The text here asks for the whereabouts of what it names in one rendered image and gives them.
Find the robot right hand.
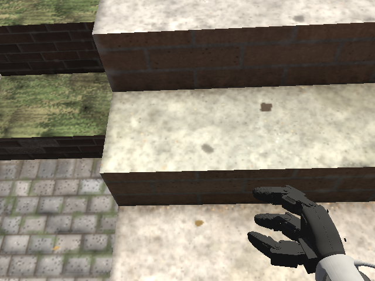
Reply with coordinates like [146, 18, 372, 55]
[247, 185, 346, 274]

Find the robot right forearm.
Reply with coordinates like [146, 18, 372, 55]
[315, 254, 371, 281]

